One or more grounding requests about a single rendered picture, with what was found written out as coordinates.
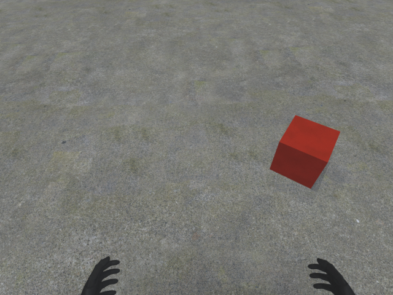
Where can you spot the robot left hand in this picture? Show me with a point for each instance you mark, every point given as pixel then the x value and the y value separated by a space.
pixel 95 284

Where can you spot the carton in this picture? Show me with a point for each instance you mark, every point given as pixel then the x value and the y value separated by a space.
pixel 304 151

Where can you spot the robot right hand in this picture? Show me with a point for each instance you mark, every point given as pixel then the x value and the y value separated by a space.
pixel 339 285

